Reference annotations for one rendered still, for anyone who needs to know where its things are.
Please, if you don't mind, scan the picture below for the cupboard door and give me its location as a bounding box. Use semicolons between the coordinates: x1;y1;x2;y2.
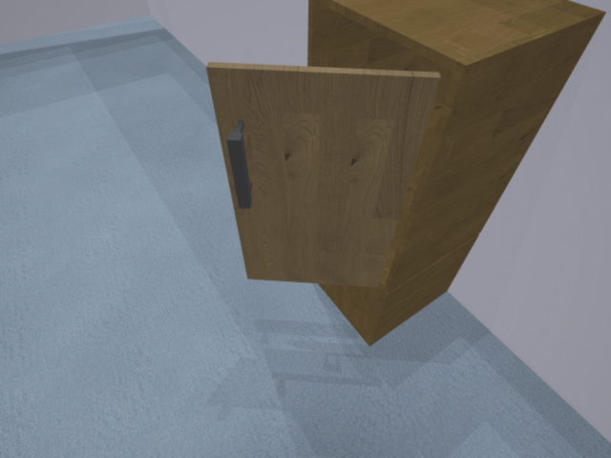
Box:
206;62;441;287

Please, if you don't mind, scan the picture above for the handle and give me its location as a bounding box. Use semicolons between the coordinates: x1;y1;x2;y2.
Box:
227;120;252;209

